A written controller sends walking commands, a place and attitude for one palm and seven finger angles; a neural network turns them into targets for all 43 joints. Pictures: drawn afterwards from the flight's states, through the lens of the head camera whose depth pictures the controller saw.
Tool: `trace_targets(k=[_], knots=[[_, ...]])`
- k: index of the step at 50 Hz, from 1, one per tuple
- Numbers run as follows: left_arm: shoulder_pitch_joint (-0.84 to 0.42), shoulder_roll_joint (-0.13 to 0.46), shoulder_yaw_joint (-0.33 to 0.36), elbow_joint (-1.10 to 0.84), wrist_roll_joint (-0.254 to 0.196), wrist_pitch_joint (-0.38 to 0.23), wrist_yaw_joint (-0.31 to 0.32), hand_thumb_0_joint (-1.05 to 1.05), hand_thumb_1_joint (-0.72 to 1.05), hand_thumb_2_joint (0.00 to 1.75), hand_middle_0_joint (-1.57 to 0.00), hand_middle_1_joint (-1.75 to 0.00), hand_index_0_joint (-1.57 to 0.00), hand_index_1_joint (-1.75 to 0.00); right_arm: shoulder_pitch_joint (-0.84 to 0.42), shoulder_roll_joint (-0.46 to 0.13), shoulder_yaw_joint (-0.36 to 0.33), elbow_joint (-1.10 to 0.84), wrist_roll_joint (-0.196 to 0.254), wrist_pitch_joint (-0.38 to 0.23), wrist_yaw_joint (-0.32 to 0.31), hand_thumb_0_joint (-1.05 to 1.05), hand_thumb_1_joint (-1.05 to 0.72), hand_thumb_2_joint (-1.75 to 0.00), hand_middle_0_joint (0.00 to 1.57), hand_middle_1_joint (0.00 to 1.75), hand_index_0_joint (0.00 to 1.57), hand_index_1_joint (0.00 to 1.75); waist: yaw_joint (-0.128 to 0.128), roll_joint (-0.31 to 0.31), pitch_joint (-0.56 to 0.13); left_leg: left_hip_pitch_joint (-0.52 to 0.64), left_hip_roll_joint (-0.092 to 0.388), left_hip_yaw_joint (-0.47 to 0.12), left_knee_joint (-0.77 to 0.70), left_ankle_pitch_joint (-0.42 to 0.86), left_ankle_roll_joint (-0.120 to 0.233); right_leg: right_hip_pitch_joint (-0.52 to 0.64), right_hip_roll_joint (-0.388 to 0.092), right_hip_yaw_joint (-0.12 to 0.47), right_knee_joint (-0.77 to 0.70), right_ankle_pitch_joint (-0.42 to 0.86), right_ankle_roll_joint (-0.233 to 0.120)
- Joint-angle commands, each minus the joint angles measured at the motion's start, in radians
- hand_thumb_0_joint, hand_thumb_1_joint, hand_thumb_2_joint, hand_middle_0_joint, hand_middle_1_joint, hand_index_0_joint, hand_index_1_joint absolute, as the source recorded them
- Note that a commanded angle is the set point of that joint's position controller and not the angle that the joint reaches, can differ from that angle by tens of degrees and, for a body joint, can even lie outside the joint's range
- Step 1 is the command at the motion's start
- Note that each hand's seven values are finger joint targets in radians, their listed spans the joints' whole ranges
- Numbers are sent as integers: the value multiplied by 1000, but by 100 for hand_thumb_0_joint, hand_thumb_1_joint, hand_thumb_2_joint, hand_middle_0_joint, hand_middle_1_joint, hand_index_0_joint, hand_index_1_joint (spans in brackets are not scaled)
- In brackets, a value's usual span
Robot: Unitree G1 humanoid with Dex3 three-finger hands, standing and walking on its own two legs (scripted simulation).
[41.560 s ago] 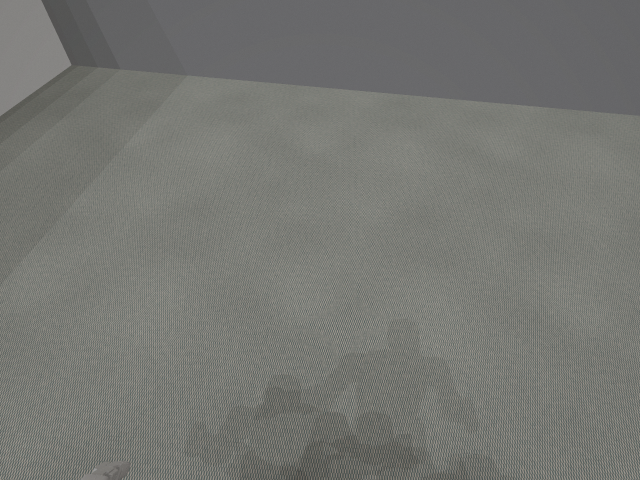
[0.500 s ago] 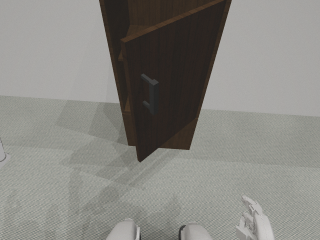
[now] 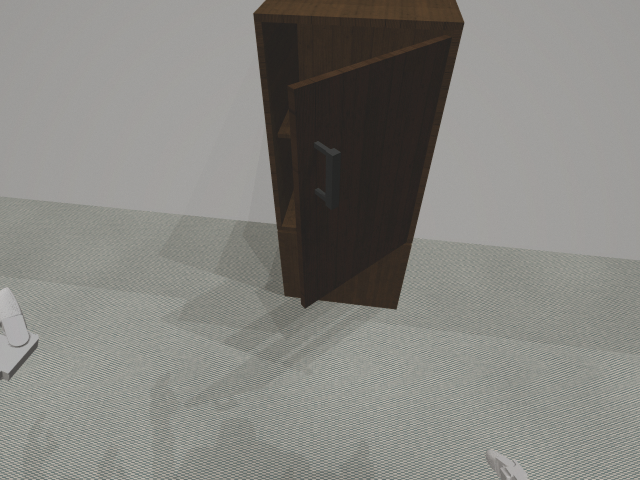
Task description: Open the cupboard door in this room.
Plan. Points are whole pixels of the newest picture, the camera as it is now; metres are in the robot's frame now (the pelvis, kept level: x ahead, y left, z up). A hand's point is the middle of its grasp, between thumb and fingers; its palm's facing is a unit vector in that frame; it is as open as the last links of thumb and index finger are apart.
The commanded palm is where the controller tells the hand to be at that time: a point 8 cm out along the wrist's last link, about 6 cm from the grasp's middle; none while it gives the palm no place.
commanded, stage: stop stepping back and stand still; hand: left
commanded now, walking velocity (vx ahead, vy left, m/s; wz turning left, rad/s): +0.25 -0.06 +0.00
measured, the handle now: (326, 175) +0.63 +0.04 +0.05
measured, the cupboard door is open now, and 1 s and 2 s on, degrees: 47 47 47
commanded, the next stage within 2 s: let the arm hang, fingers relaxed in 1.10 s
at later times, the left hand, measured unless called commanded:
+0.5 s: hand (52, 385) +0.15 +0.24 +0.17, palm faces +0.39 -0.81 -0.44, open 7.4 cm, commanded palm +0.09 +0.29 +0.18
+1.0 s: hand (87, 342) +0.19 +0.23 +0.16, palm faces +0.31 -0.80 -0.52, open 7.4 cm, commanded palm +0.14 +0.28 +0.18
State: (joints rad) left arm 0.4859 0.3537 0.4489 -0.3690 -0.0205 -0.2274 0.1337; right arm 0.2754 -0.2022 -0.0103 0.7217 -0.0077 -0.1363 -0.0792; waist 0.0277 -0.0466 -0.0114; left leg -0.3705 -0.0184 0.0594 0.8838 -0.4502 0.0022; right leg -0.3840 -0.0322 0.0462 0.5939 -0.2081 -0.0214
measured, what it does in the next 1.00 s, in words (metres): steps on the spot: left foot, then right foot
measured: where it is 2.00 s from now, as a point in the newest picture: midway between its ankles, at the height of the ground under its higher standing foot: outside the picture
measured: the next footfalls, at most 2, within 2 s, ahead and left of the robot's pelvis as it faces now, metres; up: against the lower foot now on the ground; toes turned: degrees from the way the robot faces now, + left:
left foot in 0.06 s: -0.01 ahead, +0.15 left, +0.00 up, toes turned +5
right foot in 0.32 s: +0.00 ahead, -0.10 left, +0.00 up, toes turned -8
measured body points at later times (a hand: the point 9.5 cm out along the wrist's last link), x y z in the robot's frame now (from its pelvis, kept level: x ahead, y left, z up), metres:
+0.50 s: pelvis -0.06 +0.00 +0.00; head -0.06 +0.00 +0.45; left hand +0.13 +0.28 +0.19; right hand +0.07 -0.26 -0.09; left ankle -0.03 +0.13 -0.71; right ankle -0.04 -0.10 -0.73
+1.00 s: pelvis -0.03 -0.01 +0.01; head -0.01 -0.01 +0.45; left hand +0.17 +0.27 +0.19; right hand +0.10 -0.26 -0.09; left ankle -0.02 +0.11 -0.73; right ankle -0.04 -0.09 -0.73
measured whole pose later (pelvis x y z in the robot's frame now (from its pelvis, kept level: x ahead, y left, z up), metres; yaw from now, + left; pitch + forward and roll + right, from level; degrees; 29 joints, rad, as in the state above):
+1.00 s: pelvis -0.03 -0.01 +0.01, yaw -6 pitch +0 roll +0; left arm 0.57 0.41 0.43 -0.48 -0.03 -0.22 0.15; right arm 0.21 -0.21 -0.01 0.64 0.00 -0.12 -0.07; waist 0.00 -0.01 0.05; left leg -0.23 0.02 0.07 0.48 -0.25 0.00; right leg -0.24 0.03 -0.05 0.50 -0.26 -0.05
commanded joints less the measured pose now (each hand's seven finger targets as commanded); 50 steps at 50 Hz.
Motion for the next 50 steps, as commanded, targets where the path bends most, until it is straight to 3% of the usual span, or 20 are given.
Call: trace_targets(k=[1, 3, 5, 8, 13, 14, 16, 18, 24, 25, 27, 29, 32, 33, 35, 37, 40, 43, 45, 50], knots=[[-174, 216, 44, -292, 30, -52, 32, 0, 90, 90, -20, -30, -20, -30, -73, -121, -22, -200, -23, -109, -19, 0, -90, -90, 20, 30, 20, 30, -50, -28, -60, 217, 19, 33, -581, -43, 74, 70, -82, 188, -187, -285, -12], [-174, 237, 75, -401, 27, -75, 47, 0, 90, 90, -20, -30, -20, -30, -75, -163, -45, -239, -14, -123, -16, 0, -90, -90, 20, 30, 20, 30, -27, 348, -89, 380, 291, -245, -638, 111, 130, -148, 52, -41, 224, -152, 29], [-50, 279, 133, -346, 20, -76, 41, 0, 90, 90, -20, -30, -20, -30, -76, -137, -51, -203, -4, -122, 2, 0, -90, -90, 20, 30, 20, 30, -53, 306, -56, 161, 384, -306, -719, -156, 212, -184, 29, -51, 506, -231, 44], [-51, 217, 93, -322, 26, -66, 41, 0, 90, 90, -20, -30, -20, -30, -122, -126, -44, -190, 6, -129, 9, 0, -90, -90, 20, 30, 20, 30, -41, 224, 101, 3, 352, -201, -719, -172, 187, -142, -32, -74, 401, -160, 33], [-75, 201, 53, -187, 16, -42, 47, 0, 90, 90, -20, -30, -20, -30, -141, -142, -41, -199, -3, -82, -18, 0, -90, -90, 20, 30, 20, 30, -28, 252, 69, -162, 260, -54, -579, -286, 103, 252, 49, -206, 36, -259, -1], [-71, 204, 51, -167, 18, -36, 46, 0, 90, 90, -20, -30, -20, -30, -129, -140, -46, -196, -3, -71, -19, 0, -90, -90, 20, 30, 20, 30, -18, 111, 55, -181, 192, -5, -388, -223, 78, 297, 35, -127, -109, -269, -28], [-114, 304, 109, -204, 5, -38, 45, 0, 90, 90, -20, -30, -20, -30, -154, -130, -53, -221, 10, -63, -9, 0, -90, -90, 20, 30, 20, 30, -11, -309, 27, -334, 28, 6, 237, -58, 22, 247, -344, 562, -400, -227, -216], [-104, 255, 100, -199, 3, -64, 37, 0, 90, 90, -20, -30, -20, -30, -106, -111, -47, -177, 5, -56, 15, 0, -90, -90, 20, 30, 20, 30, -38, -80, -84, -255, 81, -75, 290, 1, 0, 218, -326, 449, -347, -282, -221], [-21, 252, 120, -364, 0, -80, 51, 0, 90, 90, -20, -30, -20, -30, -140, -94, -26, -204, -6, -69, -19, 0, -90, -90, 20, 30, 20, 30, -48, 30, -49, 214, 45, 49, -381, 142, 27, -11, -146, 92, -228, -273, -96], [-23, 246, 117, -373, -4, -85, 51, 0, 90, 90, -20, -30, -20, -30, -125, -110, -30, -211, -10, -76, -25, 0, -90, -90, 20, 30, 20, 30, -50, 134, -41, 259, 78, -7, -481, 93, 38, -28, -102, 72, -125, -263, -66], [-21, 242, 133, -380, -5, -93, 62, 0, 90, 90, -20, -30, -20, -30, -130, -137, -40, -240, -3, -79, -27, 0, -90, -90, 20, 30, 20, 30, -34, 368, -47, 253, 342, -382, -639, 36, 146, -101, 40, -101, 189, -264, 19], [-9, 259, 155, -294, -3, -78, 52, 0, 90, 90, -20, -30, -20, -30, -116, -123, -44, -212, -3, -80, -19, 0, -90, -90, 20, 30, 20, 30, -51, 290, -11, 97, 359, -354, -675, 3, 177, -37, 21, -79, 287, -311, 28], [15, 235, 120, -269, 3, -61, 42, 0, 90, 90, -20, -30, -20, -30, -120, -128, -37, -215, 6, -83, -6, 0, -90, -90, 20, 30, 20, 30, -34, 236, 4, 24, 251, -114, -499, 171, 103, 150, 14, -118, -22, -144, 30], [23, 226, 103, -257, 5, -59, 37, 0, 90, 90, -20, -30, -20, -30, -127, -125, -37, -222, 7, -78, -2, 0, -90, -90, 20, 30, 20, 30, -36, 119, 17, -17, 177, -50, -393, 165, 62, 193, -9, -38, -160, -52, 12], [5, 257, 117, -243, -9, -44, 35, 0, 90, 90, -20, -30, -20, -30, -124, -106, -37, -224, 9, -72, 13, 0, -90, -90, 20, 30, 20, 30, -43, -134, -27, -67, 30, 23, -113, 35, -2, 156, -241, 313, -334, -61, -101], [58, 239, 112, -227, -15, -41, 34, 0, 90, 90, -20, -30, -20, -30, -121, -111, -42, -213, 15, -53, 25, 0, -90, -90, 20, 30, 20, 30, -39, -86, -40, -126, 49, -42, 68, 37, -10, 215, -272, 325, -331, 113, -135], [73, 241, 129, -273, -9, -60, 41, 0, 90, 90, -20, -30, -20, -30, -136, -88, -23, -228, 11, -42, 17, 0, -90, -90, 20, 30, 20, 30, -38, -86, -86, -39, 65, -21, -158, 75, -1, 287, -214, 122, -218, 426, -125], [62, 243, 125, -334, -13, -66, 48, 0, 90, 90, -20, -30, -20, -30, -138, -101, -22, -231, 1, -43, 2, 0, -90, -90, 20, 30, 20, 30, -41, 61, -97, 173, 62, -20, -480, 299, 11, 227, -130, 61, -180, 239, -40], [69, 253, 130, -348, -16, -66, 47, 0, 90, 90, -20, -30, -20, -30, -150, -134, -42, -248, 3, -46, -2, 0, -90, -90, 20, 30, 20, 30, -13, 142, -91, 231, 188, -146, -513, 427, 52, 162, -42, 26, -150, 84, 14], [66, 223, 97, -290, -12, -55, 35, 0, 90, 90, -20, -30, -20, -30, -140, -121, -31, -245, 12, -45, 2, 0, -90, -90, 20, 30, 20, 30, -31, 148, -118, 200, 157, -83, -474, 568, 25, 236, -21, -7, -125, 263, 15]])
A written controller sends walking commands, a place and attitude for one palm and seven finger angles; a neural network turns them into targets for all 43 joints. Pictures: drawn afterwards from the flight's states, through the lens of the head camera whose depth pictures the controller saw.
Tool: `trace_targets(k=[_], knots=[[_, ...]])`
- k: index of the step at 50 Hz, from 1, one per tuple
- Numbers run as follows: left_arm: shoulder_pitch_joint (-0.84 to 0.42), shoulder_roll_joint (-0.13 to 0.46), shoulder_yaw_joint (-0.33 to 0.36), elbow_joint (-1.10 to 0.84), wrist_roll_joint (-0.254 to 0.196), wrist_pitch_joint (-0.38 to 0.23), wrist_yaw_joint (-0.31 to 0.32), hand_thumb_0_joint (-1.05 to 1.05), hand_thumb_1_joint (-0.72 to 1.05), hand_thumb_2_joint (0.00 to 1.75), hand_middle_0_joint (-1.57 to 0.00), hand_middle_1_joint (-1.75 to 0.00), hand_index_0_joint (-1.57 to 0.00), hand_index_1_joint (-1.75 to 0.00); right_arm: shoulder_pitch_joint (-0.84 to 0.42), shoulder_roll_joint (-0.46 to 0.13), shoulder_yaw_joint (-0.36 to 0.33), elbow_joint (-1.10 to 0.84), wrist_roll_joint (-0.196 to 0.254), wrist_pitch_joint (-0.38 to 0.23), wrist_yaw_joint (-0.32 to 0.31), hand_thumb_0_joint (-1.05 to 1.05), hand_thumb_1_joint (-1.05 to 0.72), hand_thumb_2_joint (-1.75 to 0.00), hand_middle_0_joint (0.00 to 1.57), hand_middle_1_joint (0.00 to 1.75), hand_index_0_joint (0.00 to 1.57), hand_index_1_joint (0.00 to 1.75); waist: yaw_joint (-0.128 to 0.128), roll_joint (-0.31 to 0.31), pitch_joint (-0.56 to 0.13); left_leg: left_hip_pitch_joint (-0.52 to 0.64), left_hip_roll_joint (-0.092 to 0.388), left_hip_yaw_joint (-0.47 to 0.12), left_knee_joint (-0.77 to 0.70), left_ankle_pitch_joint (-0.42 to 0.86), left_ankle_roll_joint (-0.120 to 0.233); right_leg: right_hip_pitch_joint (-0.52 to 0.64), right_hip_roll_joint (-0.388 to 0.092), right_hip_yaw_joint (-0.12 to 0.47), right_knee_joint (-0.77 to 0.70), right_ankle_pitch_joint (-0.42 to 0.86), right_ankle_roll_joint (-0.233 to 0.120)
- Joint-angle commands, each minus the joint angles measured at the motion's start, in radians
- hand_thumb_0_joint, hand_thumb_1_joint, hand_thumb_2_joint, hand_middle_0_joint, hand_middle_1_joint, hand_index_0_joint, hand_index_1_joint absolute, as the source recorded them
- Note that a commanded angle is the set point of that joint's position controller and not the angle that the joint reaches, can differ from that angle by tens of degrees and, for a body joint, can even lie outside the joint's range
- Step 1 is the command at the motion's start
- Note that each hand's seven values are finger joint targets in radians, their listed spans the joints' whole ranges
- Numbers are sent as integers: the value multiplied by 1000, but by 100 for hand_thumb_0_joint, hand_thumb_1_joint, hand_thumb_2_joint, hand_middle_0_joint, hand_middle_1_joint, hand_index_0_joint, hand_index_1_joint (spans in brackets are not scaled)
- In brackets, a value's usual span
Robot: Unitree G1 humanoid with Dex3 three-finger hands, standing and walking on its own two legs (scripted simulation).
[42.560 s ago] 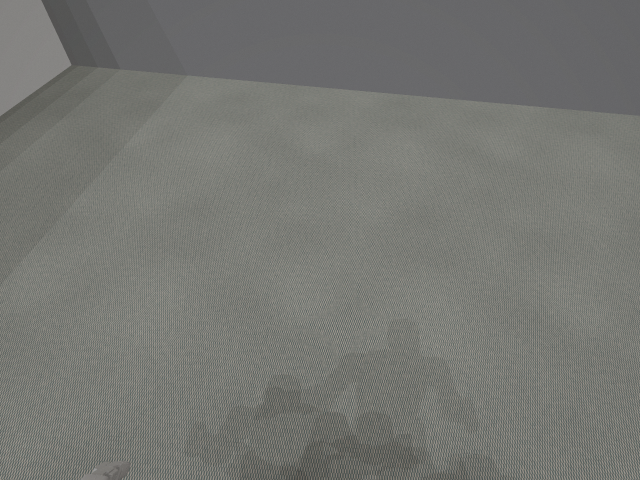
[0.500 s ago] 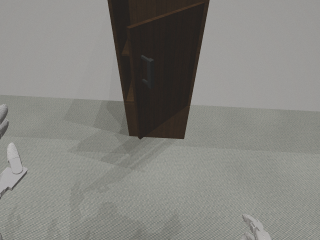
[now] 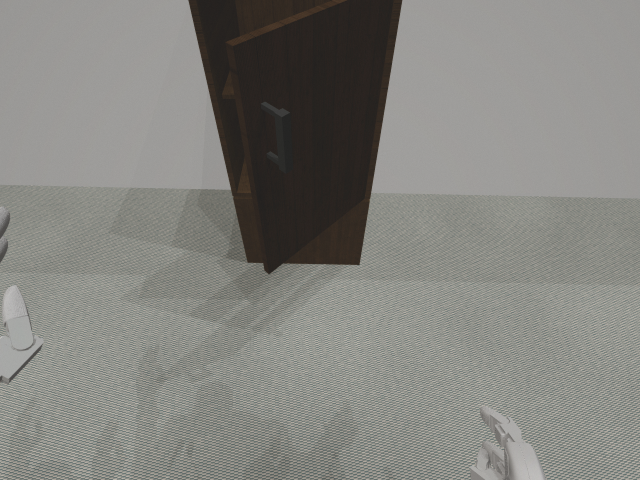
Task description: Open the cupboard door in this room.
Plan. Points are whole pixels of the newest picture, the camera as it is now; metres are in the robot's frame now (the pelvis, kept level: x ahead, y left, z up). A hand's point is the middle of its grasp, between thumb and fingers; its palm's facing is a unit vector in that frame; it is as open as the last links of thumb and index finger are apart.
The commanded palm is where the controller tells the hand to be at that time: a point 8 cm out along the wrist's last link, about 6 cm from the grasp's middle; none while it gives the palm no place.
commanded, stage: stop stepping back and stand still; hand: left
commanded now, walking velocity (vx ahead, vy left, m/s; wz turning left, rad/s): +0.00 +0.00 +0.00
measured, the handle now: (276, 138) +0.65 +0.12 +0.04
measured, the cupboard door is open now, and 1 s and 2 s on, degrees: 47 47 47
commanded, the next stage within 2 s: let the arm hang, fingers relaxed in 0.10 s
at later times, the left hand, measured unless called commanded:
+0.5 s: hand out of the picture +0.04 +0.19 -0.16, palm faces -0.02 -0.98 -0.19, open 7.2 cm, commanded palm none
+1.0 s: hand out of the picture -0.01 +0.22 -0.16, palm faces +0.01 -0.97 -0.26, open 7.4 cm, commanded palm none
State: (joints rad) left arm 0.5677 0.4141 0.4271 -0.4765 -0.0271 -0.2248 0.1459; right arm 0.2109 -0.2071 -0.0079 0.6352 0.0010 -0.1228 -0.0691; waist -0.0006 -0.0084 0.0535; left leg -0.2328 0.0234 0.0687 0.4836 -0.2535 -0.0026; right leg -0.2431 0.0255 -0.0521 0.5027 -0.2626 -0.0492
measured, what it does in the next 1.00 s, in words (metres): stands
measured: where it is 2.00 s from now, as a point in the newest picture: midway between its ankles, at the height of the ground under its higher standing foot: outside the picture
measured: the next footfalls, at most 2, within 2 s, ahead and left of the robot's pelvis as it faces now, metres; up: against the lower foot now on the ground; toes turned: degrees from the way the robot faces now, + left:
none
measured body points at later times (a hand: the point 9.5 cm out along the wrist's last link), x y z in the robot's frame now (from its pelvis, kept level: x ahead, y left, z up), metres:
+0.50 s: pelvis -0.02 +0.01 +0.00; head +0.00 +0.01 +0.45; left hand +0.04 +0.24 -0.15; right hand +0.06 -0.24 -0.14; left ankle +0.00 +0.12 -0.74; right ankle +0.00 -0.08 -0.74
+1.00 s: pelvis -0.02 +0.02 +0.01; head -0.01 +0.01 +0.46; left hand -0.01 +0.27 -0.14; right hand -0.03 -0.20 -0.16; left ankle +0.00 +0.12 -0.74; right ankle +0.00 -0.08 -0.74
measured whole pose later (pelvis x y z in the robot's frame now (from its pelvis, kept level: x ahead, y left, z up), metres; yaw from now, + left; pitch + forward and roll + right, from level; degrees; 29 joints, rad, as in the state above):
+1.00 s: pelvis -0.02 +0.02 +0.01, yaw +1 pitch -1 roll +0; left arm 0.23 0.19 0.01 1.15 0.01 0.00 0.02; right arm 0.28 -0.17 0.00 1.13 -0.02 0.02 -0.01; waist -0.01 0.04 0.04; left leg -0.20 -0.01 0.07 0.39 -0.18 0.03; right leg -0.20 0.00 -0.05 0.40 -0.19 -0.02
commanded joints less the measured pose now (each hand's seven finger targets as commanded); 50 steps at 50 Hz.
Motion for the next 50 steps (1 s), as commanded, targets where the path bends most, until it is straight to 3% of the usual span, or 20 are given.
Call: trace_targets(k=[1, 6, 9, 10, 11, 13, 15, 16, 17, 18, 21, 23, 25, 26, 31, 32, 37, 45, 50], knots=[[-11, 158, 115, -171, -8, -53, 21, 0, 90, 90, -20, -30, -20, -30, -74, -119, -37, -160, 6, -57, -7, 0, -90, -90, 20, 30, 20, 30, -4, 71, -187, 62, 108, -79, -61, 342, 28, 99, -85, 105, -52, 336, 42], [8, 154, 109, -159, -15, -34, 20, 0, 90, 90, -20, -30, -20, -30, -83, -119, -36, -169, 4, -42, -4, 0, -90, -90, 20, 30, 20, 30, -7, 26, -169, 37, 74, -63, -64, 199, 19, 82, -107, 146, -118, 303, 32], [1, 169, 122, -174, -15, -29, 23, 0, 90, 90, -20, -30, -20, -30, -89, -118, -33, -178, 0, -34, -8, 0, -90, -90, 20, 30, 20, 30, -5, 42, -162, 36, 70, -68, -82, 173, 21, 76, -102, 146, -134, 260, 30], [-120, 7, -314, 609, 81, 113, -121, 0, 90, 90, -20, -30, -20, -30, -125, -299, -84, 73, 2, -67, 82, 0, -90, -90, 20, 30, 20, 30, -56, 83, -87, -43, 106, -110, 67, 307, 43, -62, -154, 73, 28, 350, 14], [-104, -23, -295, 637, 65, 187, -142, 0, 90, 90, -20, -30, -20, -30, -46, -240, -79, 63, 4, 3, 83, 0, -90, -90, 20, 30, 20, 30, -35, 93, -163, -20, 115, -102, 21, 337, 40, -44, -126, 105, 29, 274, 10], [-167, -46, -319, 714, 64, 203, -146, 0, 90, 90, -20, -30, -20, -30, -45, -214, -54, 54, -10, 44, 76, 0, -90, -90, 20, 30, 20, 30, -14, -14, -171, -85, 142, -160, -4, 274, 78, -17, -97, 73, 50, 162, 15], [-226, -18, -330, 833, 67, 204, -146, 0, 90, 90, -20, -30, -20, -30, -63, -217, -40, 68, -20, 64, 72, 0, -90, -90, 20, 30, 20, 30, -3, -149, -155, -95, 109, -158, 4, 196, 71, 13, -120, 109, -11, 170, 3], [-261, -2, -334, 898, 67, 204, -145, 0, 90, 90, -20, -30, -20, -30, -63, -217, -41, 85, -22, 75, 71, 0, -90, -90, 20, 30, 20, 30, -7, -184, -148, -65, 80, -140, 19, 170, 60, 4, -146, 143, -46, 193, -10], [-302, 11, -343, 965, 66, 207, -142, 0, 90, 90, -20, -30, -20, -30, -61, -214, -40, 104, -23, 88, 74, 0, -90, -90, 20, 30, 20, 30, -16, -167, -126, -41, 59, -126, 18, 141, 50, -20, -167, 161, -73, 172, -27], [-324, 4, -357, 1032, 60, 212, -140, 0, 90, 90, -20, -30, -20, -30, -61, -193, -32, 131, -27, 102, 74, 0, -90, -90, 20, 30, 20, 30, -20, -111, -95, -21, 48, -112, 10, 126, 42, -48, -177, 171, -93, 149, -30], [-355, -23, -389, 1213, 49, 219, -133, 0, 90, 90, -20, -30, -20, -30, -59, -162, -8, 208, -31, 118, 72, 0, -90, -90, 20, 30, 20, 30, -13, 61, -62, -15, 74, -131, -96, 103, 37, -14, -132, 151, -115, 60, -7], [-334, -35, -399, 1315, 45, 217, -129, 0, 90, 90, -20, -30, -20, -30, -43, -149, 0, 256, -26, 120, 67, 0, -90, -90, 20, 30, 20, 30, -3, 65, -72, -19, 82, -135, -130, 75, 35, 42, -125, 139, -135, 52, 1], [-307, -50, -404, 1397, 40, 213, -127, 0, 90, 90, -20, -30, -20, -30, -19, -130, 3, 305, -23, 120, 61, 0, -90, -90, 20, 30, 20, 30, -2, 102, -75, 2, 72, -123, -143, 44, 30, 51, -129, 148, -164, 46, -4], [-297, -68, -391, 1424, 41, 211, -125, 0, 90, 90, -20, -30, -20, -30, -4, -124, -2, 325, -28, 122, 57, 0, -90, -90, 20, 30, 20, 30, -1, 150, -83, 6, 75, -121, -149, 19, 31, 62, -128, 141, -176, 38, -9], [-292, -64, -401, 1530, 36, 207, -124, 0, 90, 90, -20, -30, -20, -30, 68, -113, -7, 405, -20, 124, 50, 0, -90, -90, 20, 30, 20, 30, -6, 78, -56, 17, 83, -122, -168, 10, 34, 61, -129, 127, -204, 34, -13], [-291, -62, -401, 1544, 36, 207, -122, 0, 90, 90, -20, -30, -20, -30, 77, -116, -11, 413, -18, 126, 49, 0, -90, -90, 20, 30, 20, 30, -5, 39, -37, 21, 84, -122, -166, 18, 35, 49, -127, 120, -207, 29, -14], [-283, -72, -402, 1585, 36, 212, -117, 0, 90, 90, -20, -30, -20, -30, 120, -103, -14, 454, -18, 131, 45, 0, -90, -90, 20, 30, 20, 30, -8, 2, 2, 16, 80, -117, -175, -18, 40, 21, -127, 119, -223, -40, -12], [-290, -87, -398, 1599, 39, 218, -115, 0, 90, 90, -20, -30, -20, -30, 128, -82, -15, 474, -24, 129, 45, 0, -90, -90, 20, 30, 20, 30, -6, 10, 28, -7, 84, -130, -203, -58, 43, 3, -122, 114, -204, -59, -5], [-305, -92, -397, 1594, 40, 212, -113, 0, 90, 90, -20, -30, -20, -30, 110, -76, -14, 473, -22, 120, 45, 0, -90, -90, 20, 30, 20, 30, -6, 12, 6, 11, 89, -131, -203, 19, 40, 33, -128, 110, -189, 28, -1]])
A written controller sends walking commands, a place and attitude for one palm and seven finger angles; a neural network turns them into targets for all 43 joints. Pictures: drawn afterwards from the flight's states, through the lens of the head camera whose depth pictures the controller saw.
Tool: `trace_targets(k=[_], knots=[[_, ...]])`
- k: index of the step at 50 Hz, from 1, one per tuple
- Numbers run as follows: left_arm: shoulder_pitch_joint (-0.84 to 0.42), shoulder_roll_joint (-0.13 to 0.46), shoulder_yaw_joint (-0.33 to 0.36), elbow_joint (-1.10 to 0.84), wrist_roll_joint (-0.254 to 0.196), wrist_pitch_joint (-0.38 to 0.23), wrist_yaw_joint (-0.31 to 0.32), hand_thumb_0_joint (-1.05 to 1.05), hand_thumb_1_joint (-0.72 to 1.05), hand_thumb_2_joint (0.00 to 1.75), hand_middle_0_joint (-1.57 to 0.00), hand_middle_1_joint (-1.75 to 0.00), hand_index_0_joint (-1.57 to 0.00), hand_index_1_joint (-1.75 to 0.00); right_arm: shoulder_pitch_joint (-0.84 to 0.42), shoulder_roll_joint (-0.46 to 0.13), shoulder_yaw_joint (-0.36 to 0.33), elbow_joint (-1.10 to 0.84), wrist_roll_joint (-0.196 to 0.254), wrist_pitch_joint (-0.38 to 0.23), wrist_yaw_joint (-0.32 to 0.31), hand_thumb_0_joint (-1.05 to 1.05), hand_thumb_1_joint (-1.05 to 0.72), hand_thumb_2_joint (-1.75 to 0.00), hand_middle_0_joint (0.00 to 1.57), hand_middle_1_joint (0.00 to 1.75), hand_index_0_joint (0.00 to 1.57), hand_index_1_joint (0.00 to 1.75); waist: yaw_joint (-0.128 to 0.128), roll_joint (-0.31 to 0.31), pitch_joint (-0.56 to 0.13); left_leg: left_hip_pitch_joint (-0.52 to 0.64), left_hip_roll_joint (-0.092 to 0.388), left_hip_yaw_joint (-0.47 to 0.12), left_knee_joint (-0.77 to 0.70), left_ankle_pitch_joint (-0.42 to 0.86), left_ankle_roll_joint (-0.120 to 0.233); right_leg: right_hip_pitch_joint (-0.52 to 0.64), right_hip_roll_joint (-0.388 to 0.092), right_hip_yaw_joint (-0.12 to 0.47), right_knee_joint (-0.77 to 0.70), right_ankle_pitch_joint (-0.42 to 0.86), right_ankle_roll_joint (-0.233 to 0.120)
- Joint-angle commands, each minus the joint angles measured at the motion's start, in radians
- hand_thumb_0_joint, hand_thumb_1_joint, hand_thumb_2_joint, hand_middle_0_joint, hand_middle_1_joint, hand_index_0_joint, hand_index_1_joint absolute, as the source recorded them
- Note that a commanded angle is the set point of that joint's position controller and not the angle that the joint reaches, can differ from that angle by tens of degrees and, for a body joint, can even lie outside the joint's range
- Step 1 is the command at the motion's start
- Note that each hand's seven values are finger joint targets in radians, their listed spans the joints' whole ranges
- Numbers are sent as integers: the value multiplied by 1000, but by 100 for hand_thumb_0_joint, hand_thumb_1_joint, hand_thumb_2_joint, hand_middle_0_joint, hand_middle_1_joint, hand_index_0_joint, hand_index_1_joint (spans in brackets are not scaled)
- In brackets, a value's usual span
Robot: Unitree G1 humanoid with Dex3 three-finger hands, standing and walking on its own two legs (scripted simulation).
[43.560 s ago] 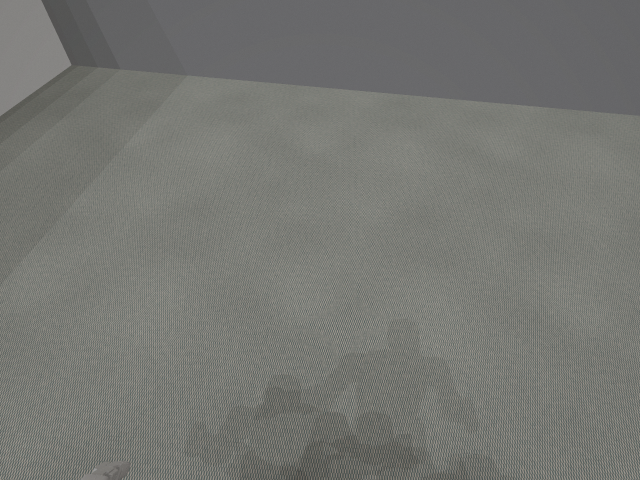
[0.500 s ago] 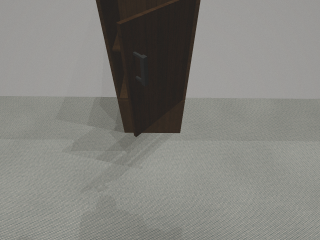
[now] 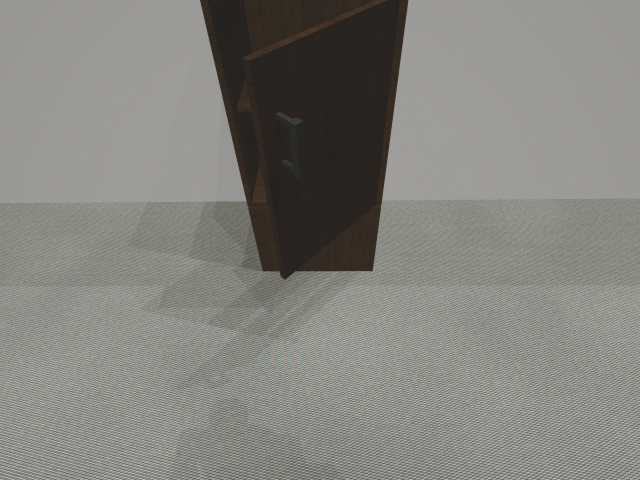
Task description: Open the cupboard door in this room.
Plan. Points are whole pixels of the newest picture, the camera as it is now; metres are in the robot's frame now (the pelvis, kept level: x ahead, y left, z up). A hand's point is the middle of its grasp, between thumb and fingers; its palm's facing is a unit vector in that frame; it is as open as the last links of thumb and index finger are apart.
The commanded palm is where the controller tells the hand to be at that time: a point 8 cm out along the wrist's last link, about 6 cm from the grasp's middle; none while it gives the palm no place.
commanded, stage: let the arm hang, fingers relaxed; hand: left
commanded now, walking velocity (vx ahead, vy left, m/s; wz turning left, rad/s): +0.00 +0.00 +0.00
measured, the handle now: (291, 146) +0.67 +0.09 +0.04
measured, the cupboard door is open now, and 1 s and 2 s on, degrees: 47 47 47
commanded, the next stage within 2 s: look to check the result in 0.30 s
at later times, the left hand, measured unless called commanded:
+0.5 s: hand out of the picture +0.05 +0.20 -0.16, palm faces +0.00 -0.96 -0.27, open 7.4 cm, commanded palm none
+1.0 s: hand out of the picture +0.11 +0.22 -0.15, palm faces -0.02 -0.94 -0.33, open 7.4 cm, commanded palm none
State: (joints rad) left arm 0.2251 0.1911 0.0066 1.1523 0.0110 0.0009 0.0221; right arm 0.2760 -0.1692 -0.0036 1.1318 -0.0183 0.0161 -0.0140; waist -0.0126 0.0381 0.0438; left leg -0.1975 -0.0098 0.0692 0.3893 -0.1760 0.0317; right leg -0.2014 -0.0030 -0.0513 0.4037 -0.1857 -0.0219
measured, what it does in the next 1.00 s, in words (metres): stands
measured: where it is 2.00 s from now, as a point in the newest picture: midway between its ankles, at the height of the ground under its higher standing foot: outside the picture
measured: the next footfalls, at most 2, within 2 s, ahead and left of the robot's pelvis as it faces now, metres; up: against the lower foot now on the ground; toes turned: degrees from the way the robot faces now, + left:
left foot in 1.82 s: +0.11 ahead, +0.10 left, +0.00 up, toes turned -26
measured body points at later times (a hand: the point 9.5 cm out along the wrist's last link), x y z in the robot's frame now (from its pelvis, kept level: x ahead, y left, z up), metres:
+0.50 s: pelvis +0.01 -0.01 +0.00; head +0.03 -0.02 +0.45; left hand +0.05 +0.25 -0.14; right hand +0.04 -0.26 -0.16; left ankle +0.02 +0.10 -0.74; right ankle +0.02 -0.11 -0.74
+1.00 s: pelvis +0.03 -0.02 +0.01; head +0.05 -0.03 +0.45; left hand +0.11 +0.26 -0.13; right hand +0.10 -0.30 -0.14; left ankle +0.02 +0.10 -0.74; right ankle +0.02 -0.11 -0.74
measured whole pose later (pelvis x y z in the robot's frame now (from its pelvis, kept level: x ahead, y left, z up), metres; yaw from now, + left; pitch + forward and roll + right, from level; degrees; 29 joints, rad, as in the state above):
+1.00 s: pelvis +0.03 -0.02 +0.01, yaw +0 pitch -1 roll +0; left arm 0.09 0.29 0.01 1.15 0.01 -0.03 0.01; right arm 0.11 -0.31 0.00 1.12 -0.01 0.00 0.00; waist -0.01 0.03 0.05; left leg -0.11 0.01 0.05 0.29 -0.17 0.00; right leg -0.11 0.02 -0.06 0.30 -0.18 -0.04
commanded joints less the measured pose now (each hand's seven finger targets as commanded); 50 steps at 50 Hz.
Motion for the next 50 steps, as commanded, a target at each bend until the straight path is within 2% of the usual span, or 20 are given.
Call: trace_targets(k=[1, 11, 15, 17, 24, 27, 34, 37, 44, 47, 50], knots=[[33, 129, 23, -35, 2, -15, 11, 0, 90, 90, -20, -30, -20, -30, 35, -115, -18, -24, -3, -20, -11, 0, -90, -90, 20, 30, 20, 30, 6, -29, 24, -22, 122, -129, -108, -43, 4, -11, -100, 110, -89, -35, -28], [-3, 141, 30, -44, 3, -25, 10, 0, 90, 90, -20, -30, -20, -30, -10, -130, -22, -28, -3, -27, -11, 0, -90, -90, 20, 30, 20, 30, 4, -22, 7, 22, 122, -121, -105, 40, -3, 14, -109, 111, -106, 29, -24], [-19, 157, 31, -48, 2, -29, 9, 0, 90, 90, -20, -30, -20, -30, -30, -154, -26, -32, -2, -29, -12, 0, -90, -90, 20, 30, 20, 30, 2, -17, -9, 44, 126, -123, -106, 59, -3, 24, -112, 115, -113, 46, -26], [-23, 172, 35, -48, 3, -32, 8, 0, 90, 90, -20, -30, -20, -30, -39, -169, -29, -36, 1, -29, -11, 0, -90, -90, 20, 30, 20, 30, 3, -37, -13, 52, 127, -123, -104, 63, -1, 28, -111, 114, -120, 49, -27], [-53, 204, 34, -43, 1, -34, 4, 0, 90, 90, -20, -30, -20, -30, -72, -204, -30, -36, -1, -28, -10, 0, -90, -90, 20, 30, 20, 30, 0, -23, -22, 69, 130, -128, -114, 56, -3, 39, -116, 120, -136, 40, -31], [-63, 224, 37, -46, 1, -38, 3, 0, 90, 90, -20, -30, -20, -30, -84, -228, -32, -42, 2, -29, -10, 0, -90, -90, 20, 30, 20, 30, 1, -43, -42, 85, 134, -126, -109, 82, -1, 51, -117, 121, -138, 74, -32], [-94, 257, 35, -43, 0, -38, 2, 0, 90, 90, -20, -30, -20, -30, -118, -257, -30, -39, 0, -28, -6, 0, -90, -90, 20, 30, 20, 30, 1, -36, -41, 96, 135, -127, -117, 94, -5, 63, -125, 122, -149, 97, -31], [-105, 274, 38, -45, 1, -42, 2, 0, 90, 90, -20, -30, -20, -30, -133, -278, -31, -43, 2, -30, -5, 0, -90, -90, 20, 30, 20, 30, 1, -38, -67, 112, 137, -126, -114, 119, -5, 78, -128, 126, -148, 137, -32], [-134, 292, 37, -50, 0, -43, 0, 0, 90, 90, -20, -30, -20, -30, -158, -297, -29, -47, 0, -31, -4, 0, -90, -90, 20, 30, 20, 30, 0, -30, -65, 117, 141, -125, -123, 141, -10, 94, -131, 127, -153, 177, -29], [-141, 302, 39, -55, 1, -45, 1, 0, 90, 90, -20, -30, -20, -30, -165, -310, -30, -52, 2, -31, -3, 0, -90, -90, 20, 30, 20, 30, 2, -46, -66, 119, 141, -124, -124, 138, -10, 97, -130, 129, -158, 178, -28], [-149, 304, 40, -61, 0, -43, 0, 0, 90, 90, -20, -30, -20, -30, -167, -311, -31, -54, -1, -32, -5, 0, -90, -90, 20, 30, 20, 30, -1, -34, -71, 134, 146, -114, -114, 163, -13, 93, -130, 139, -148, 226, -30]])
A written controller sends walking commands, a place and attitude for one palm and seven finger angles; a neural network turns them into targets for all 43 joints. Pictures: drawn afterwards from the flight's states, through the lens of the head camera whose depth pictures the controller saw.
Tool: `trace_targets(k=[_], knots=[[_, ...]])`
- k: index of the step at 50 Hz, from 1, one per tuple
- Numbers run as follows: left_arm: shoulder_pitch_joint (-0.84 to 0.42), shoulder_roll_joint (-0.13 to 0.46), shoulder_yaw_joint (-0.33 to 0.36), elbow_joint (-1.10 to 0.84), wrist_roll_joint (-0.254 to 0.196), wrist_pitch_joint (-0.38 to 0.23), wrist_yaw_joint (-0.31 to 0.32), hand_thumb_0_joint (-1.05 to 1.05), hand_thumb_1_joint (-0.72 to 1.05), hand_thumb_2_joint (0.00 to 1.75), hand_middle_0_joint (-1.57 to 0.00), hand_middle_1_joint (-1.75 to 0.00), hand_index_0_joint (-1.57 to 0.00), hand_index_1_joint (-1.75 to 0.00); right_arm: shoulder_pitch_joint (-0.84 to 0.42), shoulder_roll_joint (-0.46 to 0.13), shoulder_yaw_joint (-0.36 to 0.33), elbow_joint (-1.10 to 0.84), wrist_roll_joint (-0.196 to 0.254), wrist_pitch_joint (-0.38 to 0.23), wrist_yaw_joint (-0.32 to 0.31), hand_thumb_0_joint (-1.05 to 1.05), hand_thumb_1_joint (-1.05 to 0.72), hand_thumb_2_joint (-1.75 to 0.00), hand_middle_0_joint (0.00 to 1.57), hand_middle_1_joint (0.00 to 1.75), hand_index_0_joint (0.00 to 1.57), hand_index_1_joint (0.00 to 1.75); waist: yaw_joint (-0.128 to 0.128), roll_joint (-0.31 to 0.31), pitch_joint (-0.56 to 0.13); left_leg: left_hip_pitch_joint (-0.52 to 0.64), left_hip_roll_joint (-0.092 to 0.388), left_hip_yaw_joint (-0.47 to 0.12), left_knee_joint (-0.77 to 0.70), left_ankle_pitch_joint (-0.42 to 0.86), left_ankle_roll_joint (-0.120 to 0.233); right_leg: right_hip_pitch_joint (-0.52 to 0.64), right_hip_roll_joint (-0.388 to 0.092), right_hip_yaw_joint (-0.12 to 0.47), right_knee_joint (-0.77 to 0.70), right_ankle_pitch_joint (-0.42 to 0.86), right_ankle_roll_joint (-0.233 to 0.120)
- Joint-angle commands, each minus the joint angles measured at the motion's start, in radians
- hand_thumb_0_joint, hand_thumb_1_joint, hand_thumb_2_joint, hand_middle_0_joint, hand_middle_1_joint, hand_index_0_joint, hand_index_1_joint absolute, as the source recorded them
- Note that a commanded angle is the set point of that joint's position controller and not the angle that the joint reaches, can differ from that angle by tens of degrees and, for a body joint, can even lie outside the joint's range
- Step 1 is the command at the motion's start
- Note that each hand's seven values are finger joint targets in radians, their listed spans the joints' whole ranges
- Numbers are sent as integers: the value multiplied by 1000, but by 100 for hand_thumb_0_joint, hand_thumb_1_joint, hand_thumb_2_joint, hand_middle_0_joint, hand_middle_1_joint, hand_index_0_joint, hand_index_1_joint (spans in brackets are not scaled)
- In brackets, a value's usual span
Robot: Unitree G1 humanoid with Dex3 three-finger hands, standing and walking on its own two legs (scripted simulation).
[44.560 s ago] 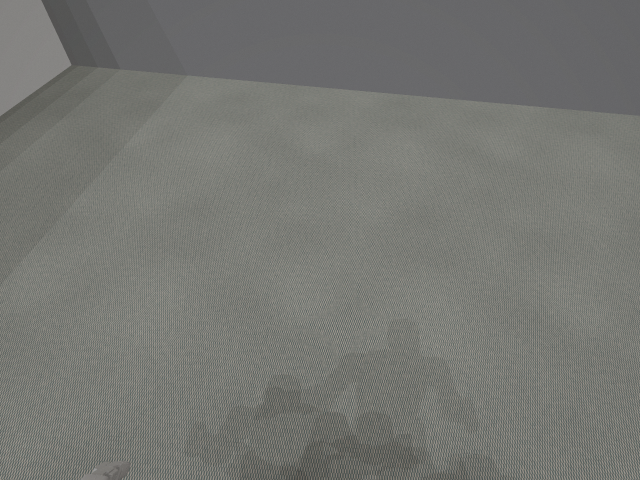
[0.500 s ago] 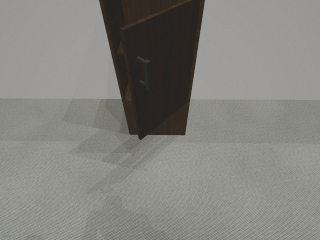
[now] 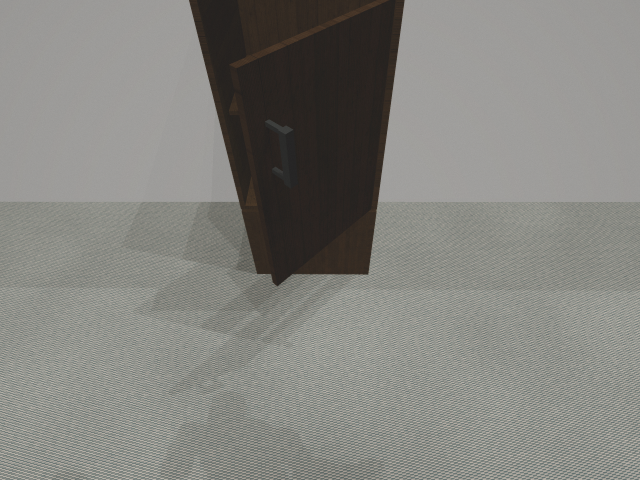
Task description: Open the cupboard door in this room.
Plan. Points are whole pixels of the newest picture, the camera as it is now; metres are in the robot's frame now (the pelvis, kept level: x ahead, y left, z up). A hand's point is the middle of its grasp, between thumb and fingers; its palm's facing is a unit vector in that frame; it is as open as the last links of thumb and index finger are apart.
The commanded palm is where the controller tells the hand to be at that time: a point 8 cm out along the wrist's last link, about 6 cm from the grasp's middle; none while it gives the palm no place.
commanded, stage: walk to a spot facing it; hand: left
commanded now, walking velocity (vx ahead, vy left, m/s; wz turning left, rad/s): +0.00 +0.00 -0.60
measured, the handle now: (281, 154) +0.64 +0.10 +0.03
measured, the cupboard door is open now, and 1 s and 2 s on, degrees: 47 47 47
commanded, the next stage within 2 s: none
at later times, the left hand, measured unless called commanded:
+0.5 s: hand out of the picture +0.10 +0.17 -0.18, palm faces -0.19 -0.94 -0.26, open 7.4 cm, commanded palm none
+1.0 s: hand (239, 454) +0.19 +0.14 -0.18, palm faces -0.45 -0.86 -0.23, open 7.4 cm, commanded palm none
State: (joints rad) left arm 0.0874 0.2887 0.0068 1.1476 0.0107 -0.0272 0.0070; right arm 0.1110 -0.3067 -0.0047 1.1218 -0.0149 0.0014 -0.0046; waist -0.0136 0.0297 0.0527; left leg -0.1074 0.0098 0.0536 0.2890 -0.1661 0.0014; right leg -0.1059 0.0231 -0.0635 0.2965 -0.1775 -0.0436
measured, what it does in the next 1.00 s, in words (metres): steps on the spot, turning right: left foot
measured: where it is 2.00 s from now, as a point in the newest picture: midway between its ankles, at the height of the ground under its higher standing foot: outside the picture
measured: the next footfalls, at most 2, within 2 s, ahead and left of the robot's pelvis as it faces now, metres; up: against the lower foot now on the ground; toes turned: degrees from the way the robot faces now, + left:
left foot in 0.82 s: +0.08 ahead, +0.11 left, +0.00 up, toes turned -26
right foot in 1.10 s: -0.05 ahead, -0.15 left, +0.00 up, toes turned -38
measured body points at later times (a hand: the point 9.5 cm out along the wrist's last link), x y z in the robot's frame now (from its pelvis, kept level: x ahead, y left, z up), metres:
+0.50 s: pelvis -0.01 -0.02 -0.03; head +0.04 -0.05 +0.42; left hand +0.11 +0.22 -0.16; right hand -0.04 -0.27 -0.19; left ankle -0.01 +0.12 -0.75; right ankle -0.03 -0.12 -0.76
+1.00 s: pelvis -0.01 +0.00 -0.01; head +0.06 -0.02 +0.43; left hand +0.21 +0.19 -0.16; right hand -0.05 -0.27 -0.14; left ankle +0.04 +0.13 -0.75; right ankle -0.07 -0.12 -0.69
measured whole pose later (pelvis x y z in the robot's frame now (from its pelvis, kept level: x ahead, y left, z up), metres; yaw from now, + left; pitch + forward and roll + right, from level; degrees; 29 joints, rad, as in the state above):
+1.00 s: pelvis -0.01 +0.00 -0.01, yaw -31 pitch +1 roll -2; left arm 0.11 0.28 0.10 0.89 0.02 0.06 -0.04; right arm 0.15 -0.20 -0.03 0.87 -0.04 0.02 -0.03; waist 0.03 -0.01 0.13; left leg -0.24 0.11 0.03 0.51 -0.29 -0.04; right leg -0.50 0.01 -0.01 0.99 -0.47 0.05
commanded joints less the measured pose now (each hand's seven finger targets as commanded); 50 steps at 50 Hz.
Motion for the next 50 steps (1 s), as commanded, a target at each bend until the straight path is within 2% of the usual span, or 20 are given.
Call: trace_targets(k=[1, 3, 12, 15, 16, 18, 22, 23, 24, 25, 28, 32, 35, 38, 39, 41, 42, 44, 46, 50], knots=[[0, 178, 39, -59, 1, -8, 17, 0, 90, 90, -20, -30, -20, -30, 16, -139, -27, -43, -5, -13, -16, 0, -90, -90, 20, 30, 20, 30, -3, -32, -91, 52, 131, -80, 9, 170, 12, -5, -159, 155, -23, 266, -5], [39, 115, 33, -59, 1, 13, 22, 0, 90, 90, -20, -30, -20, -30, 67, -65, -19, -42, -5, 3, -21, 0, -90, -90, 20, 30, 20, 30, -6, -43, -100, 47, 133, -39, 59, 163, -2, -19, -158, 170, 20, 327, 2], [63, 126, 76, -181, 11, 59, 7, 0, 90, 90, -20, -30, -20, -30, 98, -84, -68, -156, -3, 31, -39, 0, -90, -90, 20, 30, 20, 30, -10, -52, -57, -8, 159, 9, 173, -29, 16, -185, -111, 275, 133, 238, -19], [51, 84, 77, -223, 10, 68, -6, 0, 90, 90, -20, -30, -20, -30, 117, -119, -83, -171, -14, 23, -43, 0, -90, -90, 20, 30, 20, 30, -13, 117, -44, 20, 313, -110, 49, -3, 92, -313, -15, 171, 384, 70, 9], [41, 65, 80, -240, 10, 73, -11, 0, 90, 90, -20, -30, -20, -30, 125, -126, -86, -175, -17, 14, -43, 0, -90, -90, 20, 30, 20, 30, -12, 197, -41, 15, 412, -164, -16, 89, 154, -357, 7, 101, 574, -245, 27], [33, 54, 90, -259, 10, 80, -16, 0, 90, 90, -20, -30, -20, -30, 111, -114, -82, -190, -23, 4, -47, 0, -90, -90, 20, 30, 20, 30, 5, 120, -44, -6, 458, -148, 11, 222, 200, -373, -53, 124, 702, -371, 32], [176, 32, 96, -230, 14, 69, -24, 0, 90, 90, -20, -30, -20, -30, 40, -120, -89, -208, -20, 11, -40, 0, -90, -90, 20, 30, 20, 30, 75, 49, -75, -103, 324, 69, 251, 215, 66, -118, -46, 30, 335, -128, 29], [230, 90, 111, -216, 20, 61, -16, 0, 90, 90, -20, -30, -20, -30, 21, -95, -91, -226, -8, 20, -38, 0, -90, -90, 20, 30, 20, 30, 97, -123, -54, -209, 210, 133, 440, 7, -1, -52, -111, 174, 140, 125, -6], [248, 197, 130, -216, 26, 50, 1, 0, 90, 90, -20, -30, -20, -30, 11, -16, -81, -266, 4, 25, -29, 0, -90, -90, 20, 30, 20, 30, 99, -401, -37, -432, 44, 145, 691, -459, -61, 11, -358, 569, 3, 380, -121], [265, 221, 127, -221, 8, 50, 4, 0, 90, 90, -20, -30, -20, -30, 29, -40, -78, -265, 6, 37, -26, 0, -90, -90, 20, 30, 20, 30, 105, -294, -52, -427, 52, 2, 828, -494, -51, -36, -390, 600, -14, 259, -203], [144, 131, 120, -257, 15, 47, 25, 0, 90, 90, -20, -30, -20, -30, -7, -19, -78, -265, 4, 31, -30, 0, -90, -90, 20, 30, 20, 30, 43, -197, -91, -463, 76, -84, 885, -341, -56, -28, -279, 518, 71, 304, -185], [154, 135, 120, -257, 19, 44, 25, 0, 90, 90, -20, -30, -20, -30, -5, 22, -69, -270, 13, 27, -30, 0, -90, -90, 20, 30, 20, 30, 39, -135, -146, -358, 37, -55, 667, -315, -65, 2, -230, 478, 114, 462, -169], [152, 150, 126, -261, 20, 54, 16, 0, 90, 90, -20, -30, -20, -30, -7, 22, -69, -282, 18, 24, -33, 0, -90, -90, 20, 30, 20, 30, 44, -177, -127, -305, 9, -46, 537, -290, -57, -25, -202, 499, 102, 402, -155], [100, 143, 123, -278, 15, 62, 9, 0, 90, 90, -20, -30, -20, -30, 66, 5, -72, -271, 22, 14, -40, 0, -90, -90, 20, 30, 20, 30, -1, -192, -137, -140, -5, -48, 282, -175, -46, -111, -150, 491, 143, 345, -91], [71, 124, 118, -290, 8, 65, 7, 0, 90, 90, -20, -30, -20, -30, 117, -16, -76, -259, 19, 6, -47, 0, -90, -90, 20, 30, 20, 30, -33, -153, -146, 10, 26, -58, 146, -93, -35, -221, -118, 459, 183, 257, -44], [53, 41, 97, -345, -3, 67, -17, 0, 90, 90, -20, -30, -20, -30, 142, -186, -102, -275, -12, -5, -56, 0, -90, -90, 20, 30, 20, 30, -40, 293, -93, 104, 481, -490, -65, -3, 151, -531, 66, 152, 571, -419, 77], [31, 77, 102, -370, 8, 57, -26, 0, 90, 90, -20, -30, -20, -30, 110, -194, -98, -303, -13, -1, -59, 0, -90, -90, 20, 30, 20, 30, -28, 162, -56, -47, 523, -481, -27, 45, 218, -493, -6, 145, 725, -417, 93], [41, 66, 114, -331, 16, 69, -33, 0, 90, 90, -20, -30, -20, -30, 74, -128, -82, -306, -25, -11, -51, 0, -90, -90, 20, 30, 20, 30, 9, 179, -55, -63, 380, -295, 34, 281, 175, -494, -11, 132, 894, -345, 101], [41, 45, 104, -334, 8, 76, -42, 0, 90, 90, -20, -30, -20, -30, 37, -97, -76, -320, -27, -8, -48, 0, -90, -90, 20, 30, 20, 30, 24, 186, -54, -41, 296, -117, 95, 413, 129, -466, -31, 82, 827, -316, 107], [14, 34, 88, -350, 7, 67, -53, 0, 90, 90, -20, -30, -20, -30, 104, -133, -90, -294, -25, -2, -39, 0, -90, -90, 20, 30, 20, 30, -10, 212, -114, 4, 293, -31, 162, 458, 94, -305, -13, -18, 522, -281, 85]])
